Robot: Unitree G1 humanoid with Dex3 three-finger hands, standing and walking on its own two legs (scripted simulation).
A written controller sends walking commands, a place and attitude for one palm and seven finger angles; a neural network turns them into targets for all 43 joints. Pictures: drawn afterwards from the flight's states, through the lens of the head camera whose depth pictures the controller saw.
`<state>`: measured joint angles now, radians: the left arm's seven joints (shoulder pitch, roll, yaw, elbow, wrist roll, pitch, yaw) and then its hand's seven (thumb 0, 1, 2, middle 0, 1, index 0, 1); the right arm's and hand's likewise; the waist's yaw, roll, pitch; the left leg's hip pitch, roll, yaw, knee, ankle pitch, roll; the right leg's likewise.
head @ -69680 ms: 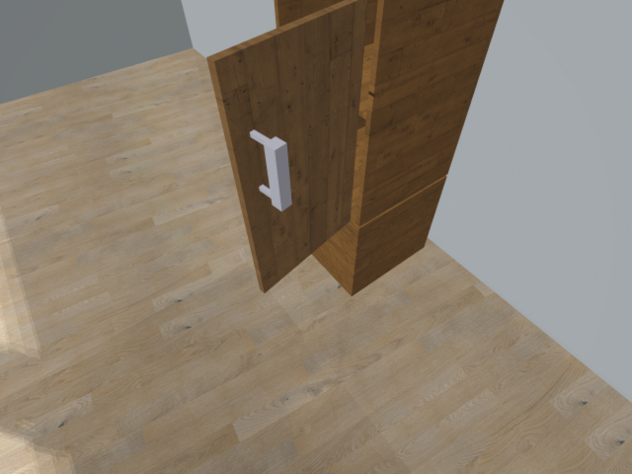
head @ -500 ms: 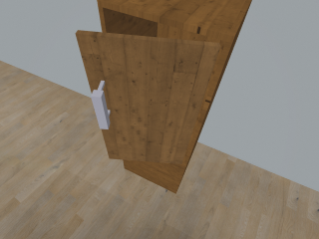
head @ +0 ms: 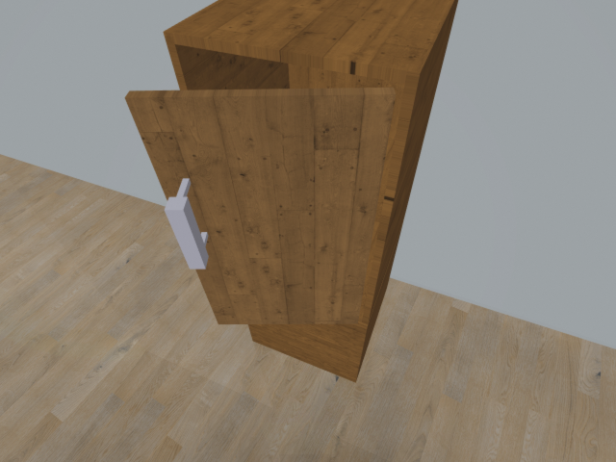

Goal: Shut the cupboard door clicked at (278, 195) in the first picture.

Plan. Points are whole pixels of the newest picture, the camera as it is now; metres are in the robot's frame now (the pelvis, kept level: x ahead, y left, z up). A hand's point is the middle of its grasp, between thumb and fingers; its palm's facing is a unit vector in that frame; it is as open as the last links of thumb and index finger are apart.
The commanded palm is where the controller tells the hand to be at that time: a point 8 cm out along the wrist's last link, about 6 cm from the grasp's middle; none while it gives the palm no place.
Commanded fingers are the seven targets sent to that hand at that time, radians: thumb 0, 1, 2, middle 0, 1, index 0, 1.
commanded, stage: come to a stop and stand still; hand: left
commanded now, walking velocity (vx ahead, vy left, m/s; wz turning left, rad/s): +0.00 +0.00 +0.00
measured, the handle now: (192, 224) +0.44 +0.22 +0.05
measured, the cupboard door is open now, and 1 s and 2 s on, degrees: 22 22 22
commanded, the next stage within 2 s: look again from close up in 0.84 s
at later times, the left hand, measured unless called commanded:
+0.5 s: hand out of the picture +0.02 +0.15 -0.17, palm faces +0.01 -0.98 -0.20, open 7.3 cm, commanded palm none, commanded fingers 0.00 0.90 0.90 -0.20 -0.30 -0.20 -0.30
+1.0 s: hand out of the picture +0.03 +0.12 -0.17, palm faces +0.02 -0.98 -0.18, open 7.3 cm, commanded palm none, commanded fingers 0.00 0.90 0.90 -0.20 -0.30 -0.20 -0.30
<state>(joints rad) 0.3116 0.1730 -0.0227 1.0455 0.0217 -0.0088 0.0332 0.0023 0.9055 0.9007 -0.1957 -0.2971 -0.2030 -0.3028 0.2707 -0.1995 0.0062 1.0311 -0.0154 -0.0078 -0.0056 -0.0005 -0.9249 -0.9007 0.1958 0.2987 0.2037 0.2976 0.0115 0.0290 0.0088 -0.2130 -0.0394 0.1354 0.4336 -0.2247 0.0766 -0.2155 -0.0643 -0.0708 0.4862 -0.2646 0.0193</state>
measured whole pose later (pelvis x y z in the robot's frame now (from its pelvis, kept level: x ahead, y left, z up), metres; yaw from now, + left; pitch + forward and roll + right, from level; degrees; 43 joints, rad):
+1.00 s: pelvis +0.04 -0.04 +0.00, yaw +0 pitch +0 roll +1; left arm 0.29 0.14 -0.02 1.14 0.02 -0.02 0.04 0.00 0.91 0.90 -0.20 -0.30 -0.20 -0.30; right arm 0.27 -0.14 0.01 1.16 -0.01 -0.02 -0.04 0.01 -0.93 -0.90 0.20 0.30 0.20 0.30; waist 0.01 -0.01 0.03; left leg -0.13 0.01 0.11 0.39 -0.26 0.01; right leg -0.11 -0.01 -0.10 0.42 -0.30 -0.03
